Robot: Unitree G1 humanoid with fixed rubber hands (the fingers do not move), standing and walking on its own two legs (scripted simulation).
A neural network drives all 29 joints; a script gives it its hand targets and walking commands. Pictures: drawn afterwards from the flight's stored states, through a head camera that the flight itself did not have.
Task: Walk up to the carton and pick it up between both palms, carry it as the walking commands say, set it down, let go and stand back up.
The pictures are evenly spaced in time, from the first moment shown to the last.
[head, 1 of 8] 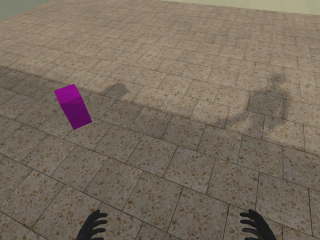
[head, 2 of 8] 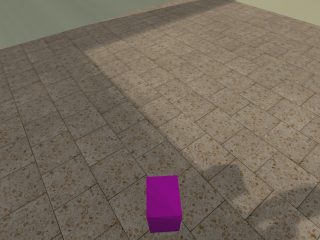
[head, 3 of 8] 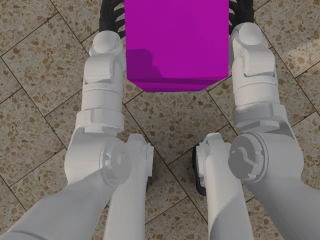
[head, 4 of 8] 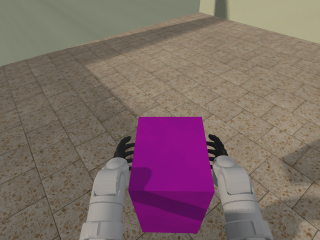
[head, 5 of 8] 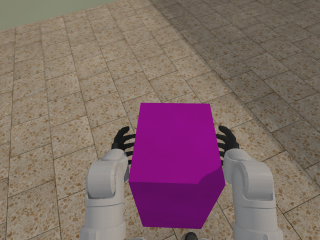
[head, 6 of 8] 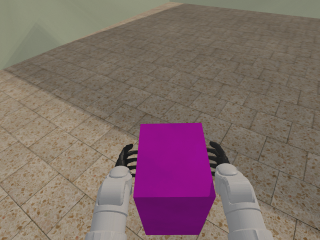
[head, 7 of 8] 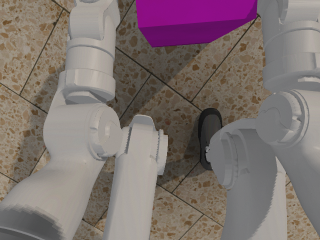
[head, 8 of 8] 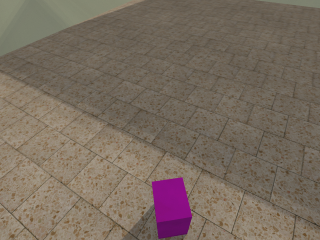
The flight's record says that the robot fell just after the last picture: no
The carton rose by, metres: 0.65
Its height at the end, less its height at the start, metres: +0.00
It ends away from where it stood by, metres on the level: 2.02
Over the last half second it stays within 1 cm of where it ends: yes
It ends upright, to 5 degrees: yes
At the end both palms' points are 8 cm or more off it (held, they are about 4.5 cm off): yes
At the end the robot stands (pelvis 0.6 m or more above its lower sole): yes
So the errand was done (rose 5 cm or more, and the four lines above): yes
